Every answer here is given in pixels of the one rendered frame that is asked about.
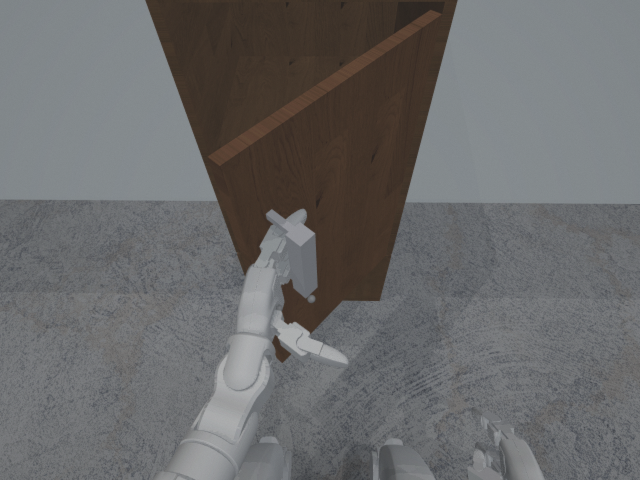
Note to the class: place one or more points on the handle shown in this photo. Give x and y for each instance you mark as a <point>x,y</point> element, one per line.
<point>301,246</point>

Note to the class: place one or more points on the robot left forearm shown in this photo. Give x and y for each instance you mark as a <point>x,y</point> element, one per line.
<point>217,442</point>

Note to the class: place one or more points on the robot right hand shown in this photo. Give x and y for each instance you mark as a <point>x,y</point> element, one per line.
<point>514,461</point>

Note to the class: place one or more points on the right robot shin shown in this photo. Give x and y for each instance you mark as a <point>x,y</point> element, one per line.
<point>393,441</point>

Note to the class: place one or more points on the cupboard door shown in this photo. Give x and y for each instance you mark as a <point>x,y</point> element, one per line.
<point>340,152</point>

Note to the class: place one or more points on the right robot thigh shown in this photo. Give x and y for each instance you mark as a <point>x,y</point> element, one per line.
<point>397,462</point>

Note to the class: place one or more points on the robot left hand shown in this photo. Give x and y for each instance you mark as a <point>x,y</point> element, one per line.
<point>261,293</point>

